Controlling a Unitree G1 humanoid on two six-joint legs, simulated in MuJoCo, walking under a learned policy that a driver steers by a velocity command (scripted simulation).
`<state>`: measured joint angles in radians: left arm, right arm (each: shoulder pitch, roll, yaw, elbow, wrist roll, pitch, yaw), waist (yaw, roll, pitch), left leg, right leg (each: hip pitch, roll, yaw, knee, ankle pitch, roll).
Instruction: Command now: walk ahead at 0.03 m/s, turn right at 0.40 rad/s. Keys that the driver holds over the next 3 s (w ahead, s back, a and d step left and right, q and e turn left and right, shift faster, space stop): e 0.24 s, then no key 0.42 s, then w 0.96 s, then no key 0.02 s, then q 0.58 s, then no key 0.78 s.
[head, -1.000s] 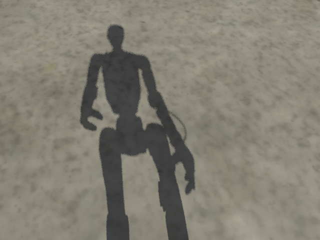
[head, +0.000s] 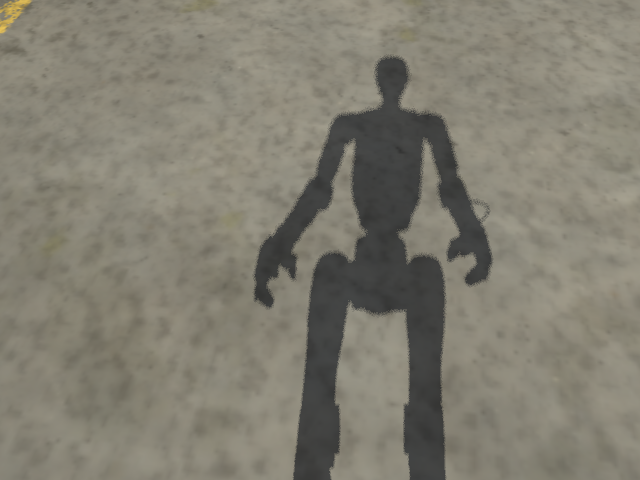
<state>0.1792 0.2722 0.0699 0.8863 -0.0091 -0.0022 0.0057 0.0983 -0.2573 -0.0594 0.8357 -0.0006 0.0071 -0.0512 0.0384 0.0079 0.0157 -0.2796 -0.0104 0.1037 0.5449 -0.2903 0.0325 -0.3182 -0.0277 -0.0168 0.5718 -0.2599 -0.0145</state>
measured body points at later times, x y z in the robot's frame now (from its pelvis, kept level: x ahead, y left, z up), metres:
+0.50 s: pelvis +0.04 +0.03 +0.01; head +0.07 +0.04 +0.45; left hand +0.24 +0.27 -0.11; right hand +0.09 -0.27 -0.10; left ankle +0.07 +0.13 -0.73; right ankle -0.02 -0.10 -0.69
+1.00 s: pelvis +0.10 +0.03 +0.00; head +0.11 +0.04 +0.45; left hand +0.17 +0.30 -0.14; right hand +0.15 -0.27 -0.10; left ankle +0.13 +0.12 -0.73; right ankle -0.02 -0.11 -0.73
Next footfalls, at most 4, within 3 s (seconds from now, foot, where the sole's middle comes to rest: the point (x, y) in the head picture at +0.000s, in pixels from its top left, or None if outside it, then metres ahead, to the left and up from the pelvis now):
0.40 left None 0.11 0.12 -0.77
0.70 right None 0.02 -0.12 -0.77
0.98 left None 0.16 0.12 -0.77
1.46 right None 0.46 -0.19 -0.77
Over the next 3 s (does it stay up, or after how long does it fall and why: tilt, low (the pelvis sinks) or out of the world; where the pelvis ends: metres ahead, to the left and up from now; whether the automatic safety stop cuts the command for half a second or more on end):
stays up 0.62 -0.12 0.00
